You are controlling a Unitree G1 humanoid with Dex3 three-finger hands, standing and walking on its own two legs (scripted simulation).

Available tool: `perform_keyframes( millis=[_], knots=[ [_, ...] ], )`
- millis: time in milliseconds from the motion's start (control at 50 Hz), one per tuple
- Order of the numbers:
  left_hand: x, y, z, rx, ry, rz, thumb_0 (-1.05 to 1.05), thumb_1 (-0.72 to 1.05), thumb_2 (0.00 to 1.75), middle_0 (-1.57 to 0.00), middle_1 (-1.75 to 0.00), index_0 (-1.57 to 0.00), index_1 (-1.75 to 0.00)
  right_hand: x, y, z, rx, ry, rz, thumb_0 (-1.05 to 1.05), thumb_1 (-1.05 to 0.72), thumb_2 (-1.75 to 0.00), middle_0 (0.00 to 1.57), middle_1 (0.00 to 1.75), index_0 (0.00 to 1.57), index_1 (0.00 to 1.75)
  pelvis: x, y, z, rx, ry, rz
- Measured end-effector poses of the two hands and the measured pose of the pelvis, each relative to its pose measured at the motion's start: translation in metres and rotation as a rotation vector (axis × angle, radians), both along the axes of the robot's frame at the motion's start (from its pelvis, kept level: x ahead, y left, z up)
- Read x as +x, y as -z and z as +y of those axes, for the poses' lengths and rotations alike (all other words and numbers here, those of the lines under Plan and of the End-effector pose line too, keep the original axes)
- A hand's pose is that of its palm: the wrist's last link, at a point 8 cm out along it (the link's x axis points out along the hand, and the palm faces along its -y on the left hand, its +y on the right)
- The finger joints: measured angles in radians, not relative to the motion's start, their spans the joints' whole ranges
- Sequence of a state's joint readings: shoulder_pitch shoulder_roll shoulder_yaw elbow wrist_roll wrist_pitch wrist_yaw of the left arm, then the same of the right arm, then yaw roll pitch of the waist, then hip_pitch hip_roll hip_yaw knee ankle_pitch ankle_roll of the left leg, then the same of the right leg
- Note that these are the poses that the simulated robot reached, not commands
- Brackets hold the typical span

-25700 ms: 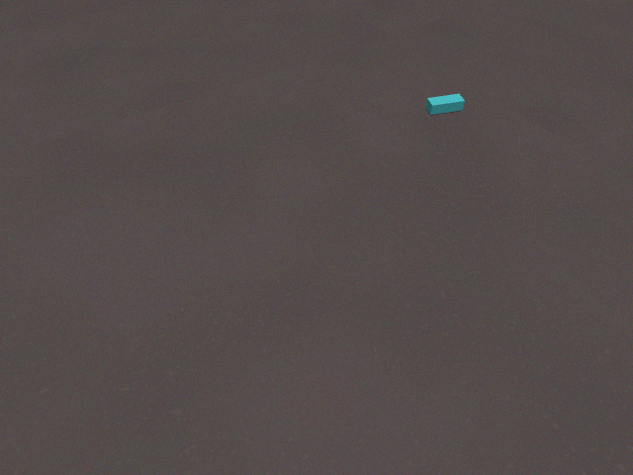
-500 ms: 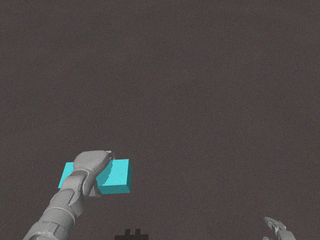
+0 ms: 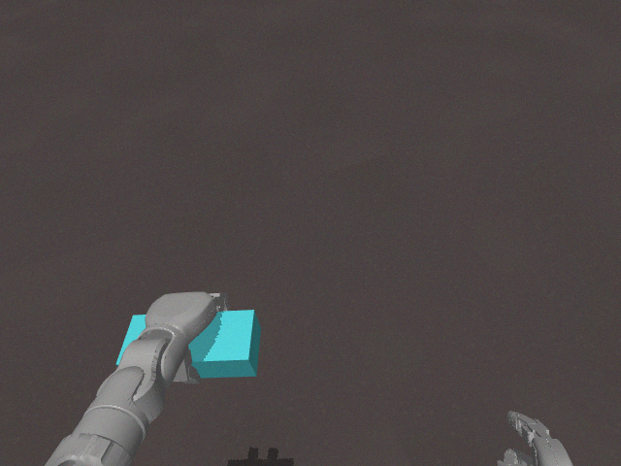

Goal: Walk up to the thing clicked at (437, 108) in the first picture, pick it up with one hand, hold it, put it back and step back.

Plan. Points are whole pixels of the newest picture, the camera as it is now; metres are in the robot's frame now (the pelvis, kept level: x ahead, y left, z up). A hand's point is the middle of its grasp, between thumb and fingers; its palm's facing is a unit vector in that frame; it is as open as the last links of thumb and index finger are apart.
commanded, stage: hold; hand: left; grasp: from above
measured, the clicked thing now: (193, 345) +0.30 +0.22 -0.06
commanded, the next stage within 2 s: crouch in 0.34 s
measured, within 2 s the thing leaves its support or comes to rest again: neither
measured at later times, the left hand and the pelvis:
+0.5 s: hand (191, 338) +0.30 +0.22 -0.04, palm faces -0.47 -0.05 -0.88, open 10.9 cm; pelvis +0.01 +0.00 +0.00, yaw +0 degrees
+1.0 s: hand (223, 362) +0.33 +0.22 -0.22, palm faces -0.42 +0.05 -0.91, open 10.9 cm; pelvis -0.03 +0.00 -0.10, yaw +1 degrees
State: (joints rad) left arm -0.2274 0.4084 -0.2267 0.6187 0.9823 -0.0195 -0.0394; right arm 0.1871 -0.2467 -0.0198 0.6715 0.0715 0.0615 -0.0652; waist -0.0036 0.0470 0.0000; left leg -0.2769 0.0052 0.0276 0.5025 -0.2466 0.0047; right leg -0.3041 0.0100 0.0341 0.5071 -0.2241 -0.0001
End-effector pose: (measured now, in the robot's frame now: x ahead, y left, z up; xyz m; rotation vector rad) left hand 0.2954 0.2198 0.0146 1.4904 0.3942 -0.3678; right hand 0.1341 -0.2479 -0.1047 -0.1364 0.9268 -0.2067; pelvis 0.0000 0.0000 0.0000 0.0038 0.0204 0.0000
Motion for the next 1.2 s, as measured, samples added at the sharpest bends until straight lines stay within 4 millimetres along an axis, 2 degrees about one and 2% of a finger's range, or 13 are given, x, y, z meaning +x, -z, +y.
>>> perform_keyframes(
  millis=[180, 420, 560, 640, 760, 860, 1020, 1120, 1200],
  knots=[
    [0.005, 0.003, 0.002, 0.004, -0.014, -0.016, -0.01, -0.18, 0.77, -0.52, -0.86, -0.54, -0.80, 0.005, 0.000, -0.001, -0.004, -0.004, 0.019, 0.01, -0.90, -0.90, 0.20, 0.30, 0.20, 0.30, 0.005, -0.001, 0.000, -0.001, -0.004, 0.005],
    [0.013, -0.005, 0.004, 0.004, -0.018, -0.018, -0.01, -0.18, 0.77, -0.52, -0.86, -0.54, -0.80, 0.004, -0.001, -0.005, -0.006, 0.017, 0.028, 0.01, -0.90, -0.90, 0.20, 0.30, 0.20, 0.30, 0.011, -0.002, 0.000, -0.003, -0.003, 0.001],
    [0.009, 0.004, 0.004, -0.001, -0.005, 0.007, -0.01, -0.18, 0.77, -0.52, -0.85, -0.55, -0.79, 0.004, -0.002, -0.005, -0.012, 0.010, 0.031, 0.01, -0.90, -0.90, 0.20, 0.30, 0.20, 0.30, 0.009, -0.002, 0.000, -0.002, -0.005, 0.003],
    [0.006, 0.018, 0.005, 0.009, -0.011, 0.002, -0.01, -0.17, 0.76, -0.52, -0.85, -0.55, -0.79, 0.001, 0.000, -0.006, -0.018, 0.000, 0.048, 0.00, -0.89, -0.90, 0.20, 0.30, 0.20, 0.30, 0.007, 0.000, -0.001, -0.001, -0.011, 0.020],
    [0.006, 0.057, 0.006, 0.044, -0.010, 0.009, -0.01, -0.17, 0.76, -0.52, -0.84, -0.55, -0.78, -0.013, 0.013, -0.011, -0.041, -0.021, 0.108, 0.00, -0.89, -0.90, 0.20, 0.30, 0.20, 0.30, -0.002, 0.012, -0.003, -0.006, -0.026, 0.092],
    [0.016, 0.101, 0.005, 0.071, 0.023, -0.010, -0.01, -0.16, 0.75, -0.52, -0.84, -0.55, -0.78, -0.037, 0.042, -0.023, -0.083, -0.020, 0.172, 0.00, -0.89, -0.90, 0.20, 0.30, 0.20, 0.30, -0.013, 0.043, -0.003, -0.017, -0.031, 0.205],
    [0.041, 0.185, 0.001, 0.093, 0.032, -0.056, -0.01, -0.16, 0.75, -0.52, -0.85, -0.54, -0.79, -0.092, 0.113, -0.035, -0.137, 0.033, 0.287, 0.00, -0.90, -0.90, 0.20, 0.30, 0.20, 0.30, -0.033, 0.114, 0.002, -0.033, -0.024, 0.378],
    [0.051, 0.240, 0.005, 0.101, 0.012, -0.064, -0.01, -0.17, 0.75, -0.52, -0.85, -0.54, -0.79, -0.125, 0.165, -0.031, -0.140, 0.060, 0.356, 0.00, -0.90, -0.90, 0.20, 0.30, 0.20, 0.30, -0.045, 0.162, 0.005, -0.041, -0.022, 0.466],
    [0.057, 0.278, 0.009, 0.107, -0.003, -0.053, -0.01, -0.17, 0.76, -0.52, -0.85, -0.54, -0.79, -0.143, 0.205, -0.022, -0.125, 0.061, 0.401, 0.00, -0.90, -0.90, 0.20, 0.30, 0.20, 0.30, -0.054, 0.196, 0.007, -0.045, -0.023, 0.512]
  ],
)
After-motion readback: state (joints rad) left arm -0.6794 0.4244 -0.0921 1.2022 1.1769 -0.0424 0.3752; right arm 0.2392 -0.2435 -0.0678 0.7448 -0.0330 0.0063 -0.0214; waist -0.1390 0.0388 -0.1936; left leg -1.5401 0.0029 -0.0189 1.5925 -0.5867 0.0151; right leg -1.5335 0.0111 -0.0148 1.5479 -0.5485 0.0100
